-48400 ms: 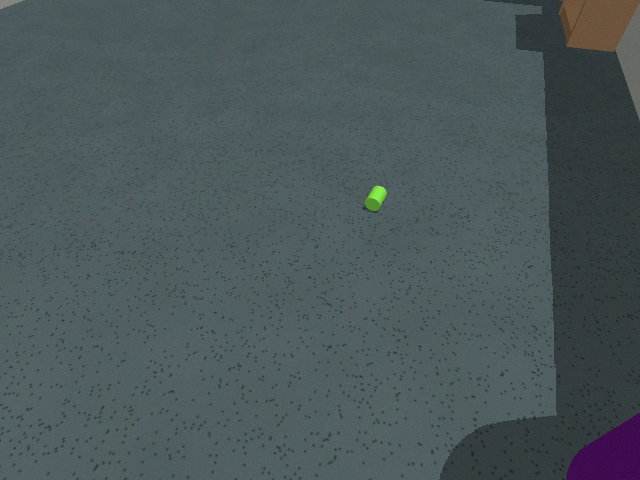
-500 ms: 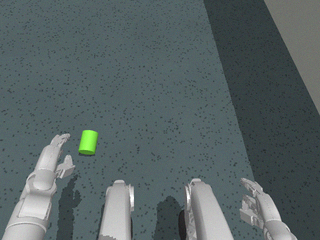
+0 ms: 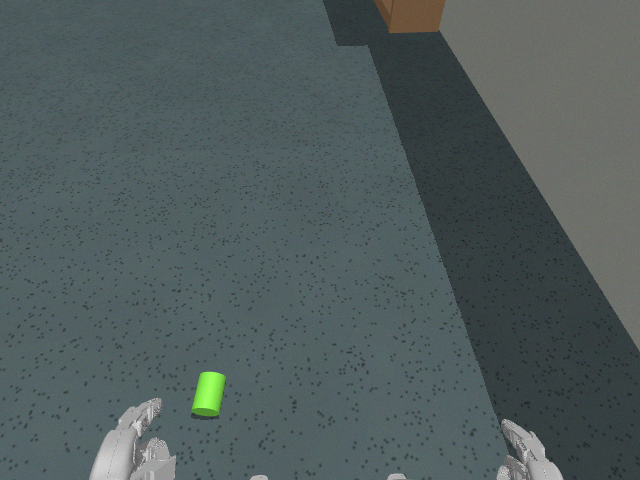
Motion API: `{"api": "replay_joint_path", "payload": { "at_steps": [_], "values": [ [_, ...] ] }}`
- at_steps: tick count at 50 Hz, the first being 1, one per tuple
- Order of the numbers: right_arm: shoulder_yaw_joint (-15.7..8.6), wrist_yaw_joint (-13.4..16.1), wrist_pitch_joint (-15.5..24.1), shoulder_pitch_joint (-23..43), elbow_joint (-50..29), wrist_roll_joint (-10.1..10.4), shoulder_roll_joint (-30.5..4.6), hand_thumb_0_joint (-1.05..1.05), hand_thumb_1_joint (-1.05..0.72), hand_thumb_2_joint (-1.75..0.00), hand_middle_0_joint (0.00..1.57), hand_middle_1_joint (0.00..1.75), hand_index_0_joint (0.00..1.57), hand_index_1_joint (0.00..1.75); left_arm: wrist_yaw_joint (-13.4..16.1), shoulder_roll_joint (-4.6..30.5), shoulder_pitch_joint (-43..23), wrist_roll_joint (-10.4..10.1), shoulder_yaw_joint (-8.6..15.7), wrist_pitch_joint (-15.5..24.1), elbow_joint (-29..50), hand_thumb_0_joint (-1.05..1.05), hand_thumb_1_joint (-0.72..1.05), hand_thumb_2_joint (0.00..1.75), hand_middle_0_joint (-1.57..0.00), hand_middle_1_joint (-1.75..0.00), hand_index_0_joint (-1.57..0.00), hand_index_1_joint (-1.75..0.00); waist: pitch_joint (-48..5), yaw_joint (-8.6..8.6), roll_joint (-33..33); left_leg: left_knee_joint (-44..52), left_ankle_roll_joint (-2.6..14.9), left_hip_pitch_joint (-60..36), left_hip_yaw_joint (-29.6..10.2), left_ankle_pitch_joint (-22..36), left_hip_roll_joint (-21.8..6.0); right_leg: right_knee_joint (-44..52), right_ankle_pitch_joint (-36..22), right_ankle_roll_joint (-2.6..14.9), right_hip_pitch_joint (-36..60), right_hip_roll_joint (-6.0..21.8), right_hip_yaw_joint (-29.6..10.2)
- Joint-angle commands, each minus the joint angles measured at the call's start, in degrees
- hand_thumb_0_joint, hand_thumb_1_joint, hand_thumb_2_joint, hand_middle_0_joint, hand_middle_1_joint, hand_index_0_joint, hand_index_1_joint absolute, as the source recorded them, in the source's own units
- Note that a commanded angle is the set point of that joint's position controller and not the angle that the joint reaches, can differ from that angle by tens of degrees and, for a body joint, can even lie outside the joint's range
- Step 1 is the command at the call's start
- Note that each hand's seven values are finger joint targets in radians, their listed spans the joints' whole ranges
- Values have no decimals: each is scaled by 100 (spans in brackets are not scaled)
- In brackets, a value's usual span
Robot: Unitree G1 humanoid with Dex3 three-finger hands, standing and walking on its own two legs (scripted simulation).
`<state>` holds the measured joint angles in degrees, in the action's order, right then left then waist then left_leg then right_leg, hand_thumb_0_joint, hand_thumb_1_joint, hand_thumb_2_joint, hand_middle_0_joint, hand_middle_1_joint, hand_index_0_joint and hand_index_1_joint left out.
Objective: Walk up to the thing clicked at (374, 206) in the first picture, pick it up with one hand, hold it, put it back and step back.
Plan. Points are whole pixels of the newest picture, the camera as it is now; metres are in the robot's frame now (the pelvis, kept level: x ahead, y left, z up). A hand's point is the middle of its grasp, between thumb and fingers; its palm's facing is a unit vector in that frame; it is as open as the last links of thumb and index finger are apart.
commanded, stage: home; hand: left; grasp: from above
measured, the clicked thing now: (209, 393) +0.48 +0.29 -0.65
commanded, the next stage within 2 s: none
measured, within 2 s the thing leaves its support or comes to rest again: neither
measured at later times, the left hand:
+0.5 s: hand out of the picture +0.17 +0.18 -0.02, palm faces +0.08 -0.98 -0.20, open 7.6 cm
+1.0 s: hand (170, 477) +0.18 +0.17 -0.02, palm faces +0.07 -0.98 -0.20, open 8.1 cm
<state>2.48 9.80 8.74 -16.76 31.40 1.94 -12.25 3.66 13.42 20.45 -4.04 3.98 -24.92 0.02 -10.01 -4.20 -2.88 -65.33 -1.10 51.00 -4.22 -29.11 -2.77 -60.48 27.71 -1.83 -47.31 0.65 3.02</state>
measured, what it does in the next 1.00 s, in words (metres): stands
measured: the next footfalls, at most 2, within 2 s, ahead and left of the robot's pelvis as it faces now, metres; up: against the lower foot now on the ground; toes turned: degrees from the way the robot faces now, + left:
none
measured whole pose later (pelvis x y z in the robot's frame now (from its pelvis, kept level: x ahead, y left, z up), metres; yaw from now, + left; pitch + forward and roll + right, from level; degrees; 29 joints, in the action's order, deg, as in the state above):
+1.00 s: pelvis +0.02 -0.01 +0.02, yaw +1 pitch +10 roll -3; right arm 1.6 10.5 13.6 -16.4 31.7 0.2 -12.6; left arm 1.0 12.3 28.0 -2.9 2.1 -25.9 6.7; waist -9.0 -2.1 -2.9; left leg -57.7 -1.5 39.9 -3.9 -28.0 -2.6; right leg -53.7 27.1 -1.5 -36.6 0.9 3.1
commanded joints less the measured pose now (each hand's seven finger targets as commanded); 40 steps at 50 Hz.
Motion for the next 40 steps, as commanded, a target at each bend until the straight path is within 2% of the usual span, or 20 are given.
{"api": "replay_joint_path", "payload": {
  "at_steps": [1,3,7,9,13,16,19,20,21,23,25,26,27,29,34,40],
  "values": [
    [-292,141,447,286,-965,-46,-622,0,-90,-90,20,30,20,30,27,523,407,28,197,178,1615,0,90,90,-20,-30,-20,-30,-820,74,-209,1428,149,-1438,119,1275,251,1277,-1163,212,1057,-241,56],
    [-298,169,490,290,-1004,-61,-626,0,-90,-90,20,30,20,30,-4,499,583,48,135,136,1731,0,90,90,-20,-30,-20,-30,-663,74,-95,1504,162,-1521,136,1362,268,1406,-1223,193,1155,-241,79],
    [-324,185,575,346,-1035,-94,-639,0,-90,-90,20,30,20,30,-92,436,780,96,69,91,1864,0,90,90,-20,-30,-20,-30,-304,108,-4,1757,168,-1580,109,1144,258,1568,-984,189,1145,-254,149],
    [-335,184,642,409,-1028,-119,-671,0,-90,-90,20,30,20,30,-132,464,743,115,97,82,1883,0,90,90,-20,-30,-20,-30,-153,146,5,1853,152,-1586,91,1002,239,1580,-834,177,1126,-251,197],
    [-335,181,749,426,-1004,-148,-690,0,-90,-90,20,30,20,30,-199,462,561,138,104,82,1783,0,89,89,-20,-30,-20,-30,-58,78,110,1788,183,-1600,178,955,279,1646,-798,149,1135,-203,158],
    [-354,171,806,450,-990,-164,-716,0,-90,-90,20,30,20,30,-227,508,567,165,129,105,1817,0,88,89,-20,-29,-20,-29,-144,115,40,1780,171,-1667,183,1004,287,1617,-851,147,1170,-191,157],
    [-351,157,850,456,-972,-176,-703,0,-90,-90,20,30,20,30,-221,509,631,162,139,125,1894,0,83,86,-19,-29,-19,-29,-363,142,-12,1711,163,-1769,179,1261,299,1566,-1099,143,1316,-182,143],
    [-355,154,857,432,-956,-179,-704,0,-90,-90,20,30,20,30,-222,508,619,154,132,140,1948,0,88,89,-20,-29,-20,-29,-511,151,-69,1693,152,-1829,172,1410,298,1516,-1226,157,1378,-185,142],
    [-352,154,854,438,-937,-173,-704,0,-90,-90,20,30,20,30,-215,505,673,160,137,142,1905,0,82,85,-19,-28,-19,-28,-489,179,-78,1699,141,-1840,163,1519,291,1476,-1313,162,1405,-190,153],
    [-357,151,842,439,-946,-174,-724,0,-90,-90,20,30,20,30,-197,543,655,187,142,143,1937,0,81,85,-19,-28,-19,-28,-586,162,-98,1642,145,-1926,203,1710,289,1462,-1490,162,1428,-188,132],
    [-344,147,838,458,-918,-188,-702,0,-90,-90,20,30,20,30,-173,524,648,203,129,160,1894,0,76,82,-19,-28,-19,-28,-476,178,-129,1664,139,-1856,191,1594,289,1468,-1403,161,1392,-192,145],
    [-347,145,837,441,-895,-195,-700,0,-90,-90,20,30,20,30,-182,498,658,191,91,160,1890,0,84,86,-19,-29,-19,-29,-539,155,-117,1640,139,-1896,193,1697,286,1469,-1478,169,1410,-189,137],
    [-343,152,839,468,-899,-186,-708,0,-90,-90,20,30,20,30,-168,512,694,196,108,161,1843,0,78,83,-19,-28,-19,-28,-496,182,-31,1656,148,-1868,169,1685,280,1478,-1475,155,1437,-195,163],
    [-346,134,825,474,-896,-186,-724,0,-90,-90,20,30,20,30,-193,514,696,173,88,165,1779,0,83,86,-19,-29,-19,-29,-400,191,-71,1703,144,-1809,148,1586,281,1488,-1397,159,1394,-200,162],
    [-349,127,814,492,-921,-169,-732,0,-90,-90,20,30,20,30,-199,514,672,160,105,139,1765,0,77,82,-19,-28,-19,-28,-327,200,-8,1781,140,-1803,119,1462,252,1513,-1247,166,1358,-215,185],
    [-380,131,821,408,-902,-176,-729,0,-90,-90,20,30,20,30,-210,499,730,130,129,137,1763,0,75,81,-18,-27,-18,-27,-491,207,-15,1696,129,-1839,143,1691,249,1465,-1439,161,1428,-208,162]
  ]
}}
